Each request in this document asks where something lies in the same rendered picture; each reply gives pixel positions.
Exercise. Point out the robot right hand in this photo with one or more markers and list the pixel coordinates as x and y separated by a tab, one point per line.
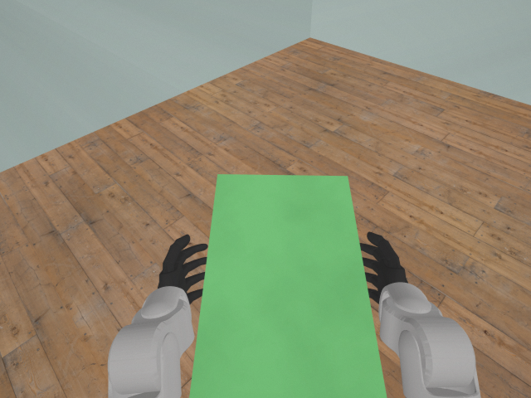
387	265

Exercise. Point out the robot left hand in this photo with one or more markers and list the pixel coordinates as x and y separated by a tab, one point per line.
174	271

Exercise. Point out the carton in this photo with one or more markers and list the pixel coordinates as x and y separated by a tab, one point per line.
285	309

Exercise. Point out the right robot forearm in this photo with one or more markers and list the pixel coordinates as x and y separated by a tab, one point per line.
436	355

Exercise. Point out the left robot forearm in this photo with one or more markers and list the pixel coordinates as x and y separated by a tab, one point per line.
144	358

